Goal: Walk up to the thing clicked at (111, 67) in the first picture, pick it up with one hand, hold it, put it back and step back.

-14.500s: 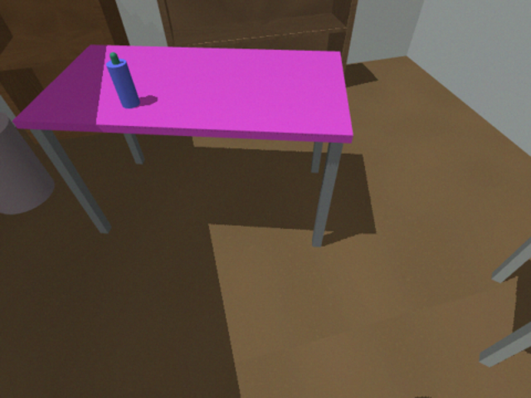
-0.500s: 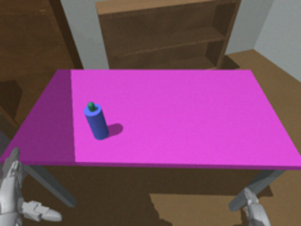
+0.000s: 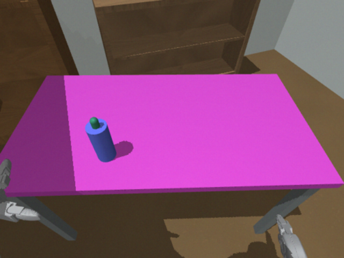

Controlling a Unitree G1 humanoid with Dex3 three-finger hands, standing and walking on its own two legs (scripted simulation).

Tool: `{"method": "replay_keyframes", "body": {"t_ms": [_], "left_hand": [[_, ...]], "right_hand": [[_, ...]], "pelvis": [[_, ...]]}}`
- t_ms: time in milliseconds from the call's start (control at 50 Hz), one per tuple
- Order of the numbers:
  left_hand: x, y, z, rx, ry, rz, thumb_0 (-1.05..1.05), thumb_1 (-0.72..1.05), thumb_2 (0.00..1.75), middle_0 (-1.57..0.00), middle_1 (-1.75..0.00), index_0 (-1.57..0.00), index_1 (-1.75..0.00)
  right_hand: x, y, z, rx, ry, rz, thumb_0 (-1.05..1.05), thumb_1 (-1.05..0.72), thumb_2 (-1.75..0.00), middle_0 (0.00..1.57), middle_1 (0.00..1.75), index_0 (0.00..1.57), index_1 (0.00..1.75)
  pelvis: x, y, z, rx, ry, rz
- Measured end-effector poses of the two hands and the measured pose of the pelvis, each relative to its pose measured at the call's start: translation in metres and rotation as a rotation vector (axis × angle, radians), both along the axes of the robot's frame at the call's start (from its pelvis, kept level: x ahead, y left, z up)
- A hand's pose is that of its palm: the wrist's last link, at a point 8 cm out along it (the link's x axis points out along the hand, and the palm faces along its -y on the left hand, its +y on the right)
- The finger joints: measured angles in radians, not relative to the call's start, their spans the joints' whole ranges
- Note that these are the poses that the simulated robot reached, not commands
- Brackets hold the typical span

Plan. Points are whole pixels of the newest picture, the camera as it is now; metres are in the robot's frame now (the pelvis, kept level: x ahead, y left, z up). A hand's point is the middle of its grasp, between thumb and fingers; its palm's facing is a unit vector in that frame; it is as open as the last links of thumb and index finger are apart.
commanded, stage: go down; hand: left
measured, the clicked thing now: (100, 138) +0.46 +0.22 -0.02
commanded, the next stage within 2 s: none
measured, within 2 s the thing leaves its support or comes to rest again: neither
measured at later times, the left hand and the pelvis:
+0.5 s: hand (9, 166) +0.31 +0.37 +0.07, palm faces +0.19 -0.98 +0.01, open 17.7 cm; pelvis -0.03 +0.00 -0.02, yaw +1 degrees
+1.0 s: hand (5, 153) +0.35 +0.39 +0.07, palm faces +0.22 -0.98 +0.00, open 17.5 cm; pelvis +0.00 +0.01 -0.03, yaw +0 degrees
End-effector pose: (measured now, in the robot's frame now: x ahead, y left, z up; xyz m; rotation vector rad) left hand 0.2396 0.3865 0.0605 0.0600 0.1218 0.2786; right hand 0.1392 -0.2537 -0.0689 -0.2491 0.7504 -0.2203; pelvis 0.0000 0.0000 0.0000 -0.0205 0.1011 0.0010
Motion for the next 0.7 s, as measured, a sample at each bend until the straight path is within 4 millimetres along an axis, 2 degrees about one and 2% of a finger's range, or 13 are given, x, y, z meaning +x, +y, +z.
{"method": "replay_keyframes", "body": {"t_ms": [120,220,300,460,580,700], "left_hand": [[0.000,0.001,0.003,0.005,-0.044,-0.008,-0.01,-0.50,0.08,-0.04,-0.03,-0.03,-0.04],[0.006,0.014,0.012,-0.009,-0.098,0.002,-0.01,-0.50,0.09,-0.04,-0.04,-0.03,-0.04],[0.014,0.022,0.017,-0.023,-0.122,-0.023,-0.01,-0.53,0.09,-0.04,-0.04,-0.03,-0.04],[0.035,0.028,0.013,-0.058,-0.095,-0.084,-0.01,-0.59,0.09,-0.04,-0.05,-0.03,-0.05],[0.053,0.036,0.013,-0.069,-0.109,-0.068,-0.01,-0.60,0.09,-0.04,-0.05,-0.03,-0.06],[0.062,0.042,0.002,-0.073,-0.086,-0.055,-0.01,-0.59,0.10,-0.04,-0.05,-0.03,-0.06]], "right_hand": [[0.006,-0.002,0.004,-0.026,-0.020,0.016,-0.01,0.51,-0.06,0.06,0.05,0.05,0.05],[0.007,-0.009,0.011,-0.052,-0.057,0.018,-0.01,0.52,-0.06,0.06,0.05,0.05,0.05],[0.000,-0.008,0.008,-0.059,-0.059,0.034,-0.01,0.52,-0.06,0.06,0.05,0.05,0.05],[-0.021,0.007,-0.003,-0.051,-0.041,0.069,-0.01,0.52,-0.06,0.06,0.05,0.05,0.05],[-0.023,0.002,0.002,-0.086,-0.080,0.059,-0.01,0.53,-0.06,0.06,0.05,0.06,0.05],[-0.022,0.003,0.001,-0.102,-0.079,0.063,-0.01,0.54,-0.06,0.06,0.05,0.05,0.05]], "pelvis": [[-0.003,-0.001,-0.002,-0.002,0.000,0.009],[-0.012,-0.005,-0.005,-0.005,0.004,0.020],[-0.019,-0.007,-0.008,-0.006,0.022,0.023],[-0.028,-0.004,-0.016,-0.013,0.069,0.019],[-0.029,-0.001,-0.023,-0.018,0.102,0.010],[-0.023,0.001,-0.029,-0.025,0.135,0.004]]}}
